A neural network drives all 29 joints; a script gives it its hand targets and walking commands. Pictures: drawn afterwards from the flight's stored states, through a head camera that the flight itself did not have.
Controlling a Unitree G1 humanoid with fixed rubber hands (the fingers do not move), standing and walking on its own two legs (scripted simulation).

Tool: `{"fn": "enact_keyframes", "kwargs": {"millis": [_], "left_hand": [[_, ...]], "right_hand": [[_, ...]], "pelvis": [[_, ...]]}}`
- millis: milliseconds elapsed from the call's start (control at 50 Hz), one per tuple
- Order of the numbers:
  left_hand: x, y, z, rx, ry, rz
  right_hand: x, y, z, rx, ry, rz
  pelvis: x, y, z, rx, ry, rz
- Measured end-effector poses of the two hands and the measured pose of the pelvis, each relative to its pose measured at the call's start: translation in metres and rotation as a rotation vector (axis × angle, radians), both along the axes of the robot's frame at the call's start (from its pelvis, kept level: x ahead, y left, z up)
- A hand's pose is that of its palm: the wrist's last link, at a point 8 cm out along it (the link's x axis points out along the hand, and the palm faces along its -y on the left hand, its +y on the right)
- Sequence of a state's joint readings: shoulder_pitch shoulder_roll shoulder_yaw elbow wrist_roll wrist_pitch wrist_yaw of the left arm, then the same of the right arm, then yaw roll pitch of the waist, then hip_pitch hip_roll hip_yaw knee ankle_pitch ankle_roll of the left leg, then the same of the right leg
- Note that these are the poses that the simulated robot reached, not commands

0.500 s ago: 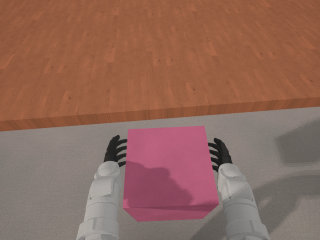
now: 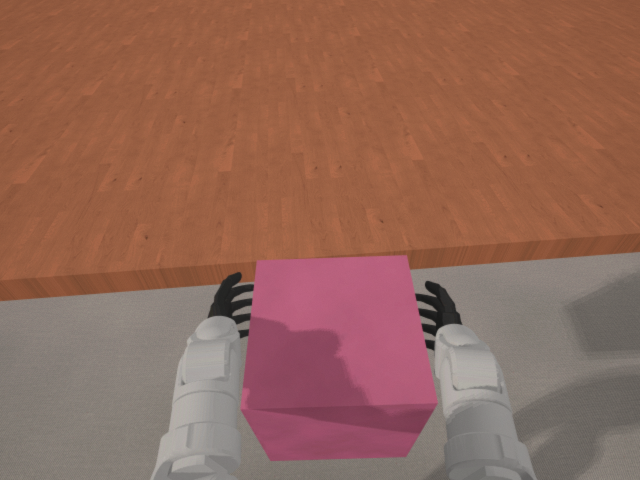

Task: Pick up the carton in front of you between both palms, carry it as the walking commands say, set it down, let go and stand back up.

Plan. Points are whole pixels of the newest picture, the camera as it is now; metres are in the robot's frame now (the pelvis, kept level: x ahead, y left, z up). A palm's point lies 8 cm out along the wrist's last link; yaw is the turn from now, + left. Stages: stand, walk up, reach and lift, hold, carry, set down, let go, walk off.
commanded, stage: reach and lift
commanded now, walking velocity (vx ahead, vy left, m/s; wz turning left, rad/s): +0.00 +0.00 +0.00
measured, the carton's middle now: (335, 363) +0.30 +0.00 -0.05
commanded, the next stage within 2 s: hold in 0.70 s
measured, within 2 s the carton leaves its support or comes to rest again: neither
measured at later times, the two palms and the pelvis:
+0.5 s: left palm (222, 316) +0.32 +0.15 +0.04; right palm (447, 324) +0.31 -0.15 +0.04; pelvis +0.02 +0.00 +0.01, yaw +0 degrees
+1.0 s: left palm (215, 318) +0.30 +0.15 +0.06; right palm (450, 324) +0.30 -0.15 +0.06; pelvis +0.01 +0.00 +0.01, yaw +0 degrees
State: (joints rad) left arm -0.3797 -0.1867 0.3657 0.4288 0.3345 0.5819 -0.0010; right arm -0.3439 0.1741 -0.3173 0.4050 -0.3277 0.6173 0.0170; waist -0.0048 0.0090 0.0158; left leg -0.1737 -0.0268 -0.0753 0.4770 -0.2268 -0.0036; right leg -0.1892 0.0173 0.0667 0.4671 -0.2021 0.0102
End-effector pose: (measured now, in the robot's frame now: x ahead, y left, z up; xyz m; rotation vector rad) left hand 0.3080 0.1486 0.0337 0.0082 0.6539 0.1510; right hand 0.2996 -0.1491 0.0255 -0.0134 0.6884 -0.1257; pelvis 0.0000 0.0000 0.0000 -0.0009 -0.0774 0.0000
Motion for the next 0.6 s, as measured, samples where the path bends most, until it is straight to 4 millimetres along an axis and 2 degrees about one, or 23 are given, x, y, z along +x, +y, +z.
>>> {"fn": "enact_keyframes", "kwargs": {"millis": [340, 600], "left_hand": [[0.008, -0.002, 0.008, 0.021, -0.004, -0.010], [0.009, 0.001, 0.012, 0.025, 0.000, -0.028]], "right_hand": [[0.010, -0.002, 0.009, -0.020, -0.004, 0.018], [0.009, 0.000, 0.013, -0.031, 0.001, 0.023]], "pelvis": [[0.013, -0.004, 0.005, -0.001, -0.007, 0.004], [0.023, -0.001, 0.008, -0.002, -0.021, 0.001]]}}
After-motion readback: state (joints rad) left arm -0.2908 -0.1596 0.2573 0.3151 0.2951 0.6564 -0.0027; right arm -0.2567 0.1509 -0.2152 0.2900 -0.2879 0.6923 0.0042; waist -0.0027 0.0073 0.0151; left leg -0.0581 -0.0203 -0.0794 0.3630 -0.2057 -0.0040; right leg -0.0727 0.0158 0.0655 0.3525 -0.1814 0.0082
